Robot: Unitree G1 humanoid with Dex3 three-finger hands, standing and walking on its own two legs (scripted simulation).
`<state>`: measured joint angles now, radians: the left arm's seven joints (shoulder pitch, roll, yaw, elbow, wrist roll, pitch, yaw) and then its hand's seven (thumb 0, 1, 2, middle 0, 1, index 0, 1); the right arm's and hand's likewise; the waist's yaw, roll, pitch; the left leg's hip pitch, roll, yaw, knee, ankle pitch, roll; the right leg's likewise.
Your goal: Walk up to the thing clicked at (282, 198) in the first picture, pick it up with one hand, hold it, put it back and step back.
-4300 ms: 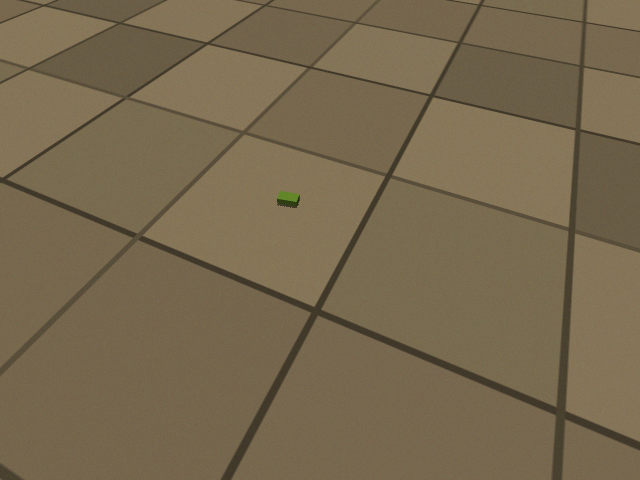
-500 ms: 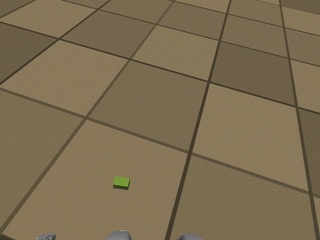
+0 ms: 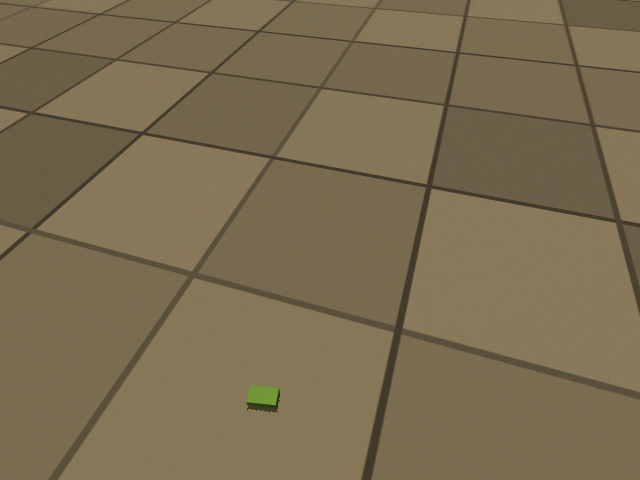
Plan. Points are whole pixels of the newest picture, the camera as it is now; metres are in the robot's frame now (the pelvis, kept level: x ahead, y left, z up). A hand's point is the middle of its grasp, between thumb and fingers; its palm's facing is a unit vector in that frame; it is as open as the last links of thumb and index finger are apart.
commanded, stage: walk up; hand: left
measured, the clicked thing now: (263, 396) +0.49 +0.23 -0.75
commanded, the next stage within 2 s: none
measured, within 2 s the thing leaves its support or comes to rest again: neither
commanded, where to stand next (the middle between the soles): +0.10 -0.01 m, yaw +0 degrees
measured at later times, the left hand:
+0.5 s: hand out of the picture +0.12 +0.25 -0.15, palm faces -0.05 -0.94 -0.33, open 7.4 cm
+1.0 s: hand out of the picture +0.10 +0.26 -0.15, palm faces -0.03 -0.94 -0.34, open 7.4 cm
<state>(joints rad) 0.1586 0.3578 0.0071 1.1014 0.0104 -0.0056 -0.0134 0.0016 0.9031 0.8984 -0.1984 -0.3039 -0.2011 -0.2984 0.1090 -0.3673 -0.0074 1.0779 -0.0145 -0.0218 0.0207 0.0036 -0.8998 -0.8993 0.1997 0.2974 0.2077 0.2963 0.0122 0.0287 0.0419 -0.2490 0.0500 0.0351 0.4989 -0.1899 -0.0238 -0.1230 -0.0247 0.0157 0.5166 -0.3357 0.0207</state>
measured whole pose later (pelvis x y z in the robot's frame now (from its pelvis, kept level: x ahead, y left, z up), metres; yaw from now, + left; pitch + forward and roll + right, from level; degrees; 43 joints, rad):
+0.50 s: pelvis +0.02 +0.01 +0.01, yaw -1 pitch -3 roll +0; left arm 0.07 0.35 0.01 1.12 0.01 0.01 -0.01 0.00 0.90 0.90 -0.20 -0.30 -0.20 -0.30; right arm 0.10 -0.36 -0.02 1.14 -0.02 -0.02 0.01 0.00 -0.90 -0.90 0.20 0.30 0.21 0.30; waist -0.01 -0.01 0.06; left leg -0.20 0.05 0.06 0.42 -0.18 -0.02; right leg -0.07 -0.02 0.03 0.40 -0.29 0.03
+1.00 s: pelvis +0.02 +0.01 +0.01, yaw -1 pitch -3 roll +0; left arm 0.10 0.35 0.01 1.14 0.01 0.01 -0.01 0.00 0.90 0.90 -0.20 -0.30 -0.20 -0.30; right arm 0.08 -0.35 -0.02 1.14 -0.02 -0.01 0.01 0.00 -0.90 -0.90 0.20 0.30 0.21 0.30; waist 0.00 0.00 0.06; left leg -0.17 0.05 0.06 0.39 -0.17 -0.02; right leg -0.04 -0.03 0.04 0.37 -0.28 0.03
